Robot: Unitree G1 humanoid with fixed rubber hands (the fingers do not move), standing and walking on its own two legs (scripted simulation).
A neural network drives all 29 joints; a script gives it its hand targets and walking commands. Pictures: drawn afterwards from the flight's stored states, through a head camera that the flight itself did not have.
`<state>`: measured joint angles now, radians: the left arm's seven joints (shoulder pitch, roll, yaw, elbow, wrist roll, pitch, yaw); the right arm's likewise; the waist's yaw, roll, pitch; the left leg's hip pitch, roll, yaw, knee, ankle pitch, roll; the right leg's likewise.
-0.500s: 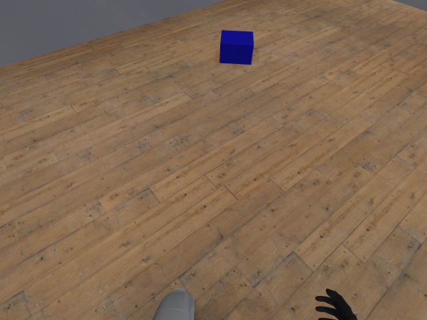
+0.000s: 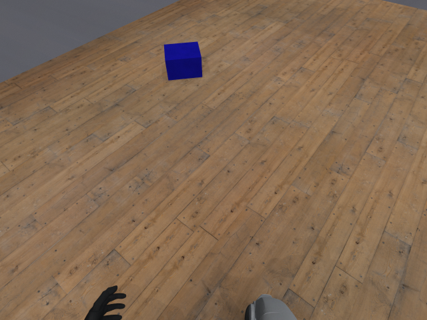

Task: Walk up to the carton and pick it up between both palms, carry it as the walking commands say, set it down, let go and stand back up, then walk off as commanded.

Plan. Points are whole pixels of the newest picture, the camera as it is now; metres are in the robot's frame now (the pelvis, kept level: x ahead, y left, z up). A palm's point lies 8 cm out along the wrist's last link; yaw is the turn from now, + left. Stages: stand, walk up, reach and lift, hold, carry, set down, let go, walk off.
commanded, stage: walk up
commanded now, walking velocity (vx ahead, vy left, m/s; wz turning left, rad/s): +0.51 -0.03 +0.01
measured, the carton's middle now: (183, 60) +2.05 +0.13 -0.68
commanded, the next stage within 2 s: none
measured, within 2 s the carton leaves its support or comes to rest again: neither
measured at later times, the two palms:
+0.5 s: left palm out of the picture +0.12 +0.20 -0.15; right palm (293, 180) +0.44 -0.23 -0.10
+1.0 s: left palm (144, 140) +0.64 +0.20 -0.13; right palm (313, 202) +0.40 -0.28 -0.15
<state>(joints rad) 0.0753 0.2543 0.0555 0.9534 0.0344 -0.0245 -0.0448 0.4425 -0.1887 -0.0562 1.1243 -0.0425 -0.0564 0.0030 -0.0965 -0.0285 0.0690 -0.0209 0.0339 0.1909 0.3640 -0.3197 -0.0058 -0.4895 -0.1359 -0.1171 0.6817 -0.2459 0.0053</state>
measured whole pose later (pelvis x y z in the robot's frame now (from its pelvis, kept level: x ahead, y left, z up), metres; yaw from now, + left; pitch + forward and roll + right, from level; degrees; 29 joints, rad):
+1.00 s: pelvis +0.49 -0.04 -0.02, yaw +1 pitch +0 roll +1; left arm 0.08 0.23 0.06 0.93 0.05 -0.05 -0.04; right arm 0.44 -0.20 -0.05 1.10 -0.03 -0.05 0.01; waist -0.10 -0.01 0.04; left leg -0.09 0.10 0.14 0.58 -0.44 -0.05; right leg -0.43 -0.10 -0.17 0.58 -0.15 -0.03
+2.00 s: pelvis +1.01 -0.05 -0.02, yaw +4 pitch +2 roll +1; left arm 0.06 0.20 0.04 0.92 0.04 -0.07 -0.04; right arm 0.44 -0.19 -0.05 1.11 -0.02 -0.05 0.01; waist -0.08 0.00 0.04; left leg -0.15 0.11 0.07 0.84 -0.51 -0.03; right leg -0.51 -0.10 -0.17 0.66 -0.16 -0.04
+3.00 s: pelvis +1.47 +0.02 -0.02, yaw +4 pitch +1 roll +1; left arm 0.04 0.19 0.02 0.93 0.03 -0.04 -0.04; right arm 0.45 -0.15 -0.04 1.15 -0.01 -0.05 -0.02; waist -0.10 -0.05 0.07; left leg -0.07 0.10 0.11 0.62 -0.49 -0.06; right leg -0.46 -0.07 -0.14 0.52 -0.07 -0.02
